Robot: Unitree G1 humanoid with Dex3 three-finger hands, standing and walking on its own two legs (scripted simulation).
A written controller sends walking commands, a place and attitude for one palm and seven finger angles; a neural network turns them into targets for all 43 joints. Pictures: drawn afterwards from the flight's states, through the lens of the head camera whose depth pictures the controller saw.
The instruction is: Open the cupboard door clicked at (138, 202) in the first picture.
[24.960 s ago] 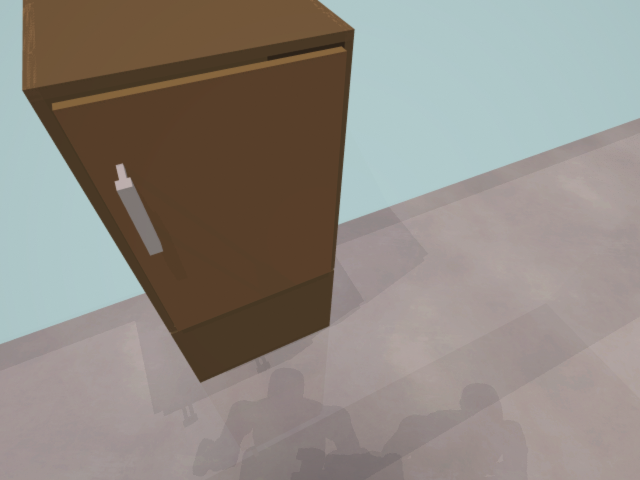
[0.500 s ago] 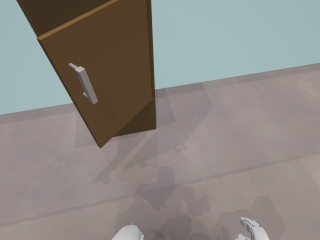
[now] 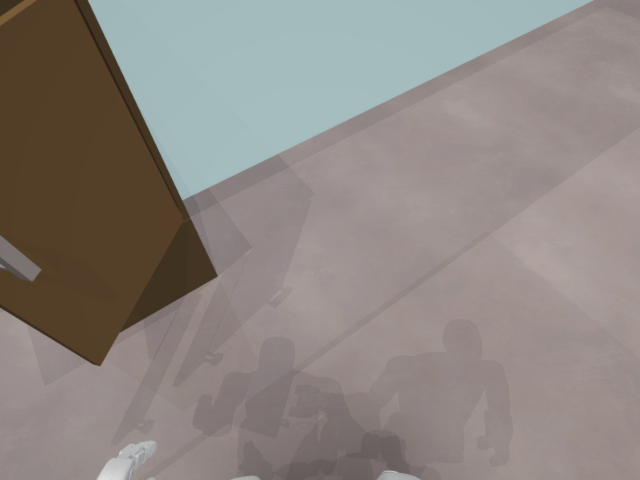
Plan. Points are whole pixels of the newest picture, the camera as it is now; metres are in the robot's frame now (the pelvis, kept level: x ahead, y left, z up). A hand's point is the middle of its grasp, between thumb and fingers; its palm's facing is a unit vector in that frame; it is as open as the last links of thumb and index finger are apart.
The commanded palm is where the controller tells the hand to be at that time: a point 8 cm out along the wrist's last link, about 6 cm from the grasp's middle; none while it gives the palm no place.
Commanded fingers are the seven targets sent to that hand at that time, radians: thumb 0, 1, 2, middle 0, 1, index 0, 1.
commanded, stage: walk to a spot facing it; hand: left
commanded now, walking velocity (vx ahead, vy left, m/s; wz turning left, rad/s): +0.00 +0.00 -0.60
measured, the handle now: out of the picture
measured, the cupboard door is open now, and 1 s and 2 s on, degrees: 40 40 40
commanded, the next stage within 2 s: turn to face it in 1.84 s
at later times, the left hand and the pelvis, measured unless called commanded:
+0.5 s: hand (204, 431) +0.19 +0.19 -0.15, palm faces -0.25 -0.95 -0.18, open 7.4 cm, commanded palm none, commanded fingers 0.00 0.90 0.90 -0.20 -0.30 -0.20 -0.30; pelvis +0.05 +0.02 +0.02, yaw -17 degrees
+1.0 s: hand (272, 394) +0.24 +0.09 -0.14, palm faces -0.50 -0.84 -0.21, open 7.4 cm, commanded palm none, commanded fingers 0.00 0.90 0.90 -0.20 -0.30 -0.20 -0.30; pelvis +0.13 -0.06 +0.02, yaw -35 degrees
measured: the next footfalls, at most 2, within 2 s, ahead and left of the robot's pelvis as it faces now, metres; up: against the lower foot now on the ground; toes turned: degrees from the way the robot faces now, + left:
left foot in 0.34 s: +0.09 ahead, +0.13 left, +0.00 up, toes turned -10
right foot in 0.70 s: +0.06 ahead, -0.13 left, +0.00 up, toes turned -31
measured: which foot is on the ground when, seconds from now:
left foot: up 0.00-0.32, down 0.34-0.70, up 0.72-1.00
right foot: down 0.00-0.34, up 0.36-0.68, down 0.70-1.00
